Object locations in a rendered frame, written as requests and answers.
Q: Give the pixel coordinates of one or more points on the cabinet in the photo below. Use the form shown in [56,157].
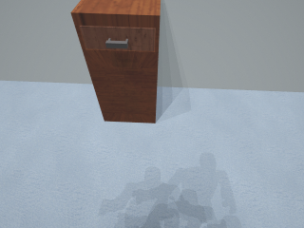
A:
[125,81]

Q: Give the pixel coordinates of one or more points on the drawer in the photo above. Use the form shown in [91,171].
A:
[140,39]

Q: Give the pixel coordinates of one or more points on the handle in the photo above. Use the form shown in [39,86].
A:
[116,44]

